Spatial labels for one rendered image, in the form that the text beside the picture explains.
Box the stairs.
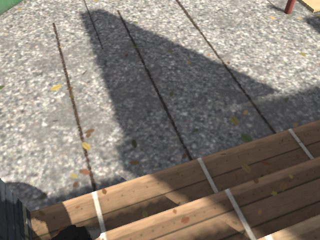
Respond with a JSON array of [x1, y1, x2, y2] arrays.
[[30, 119, 320, 240]]

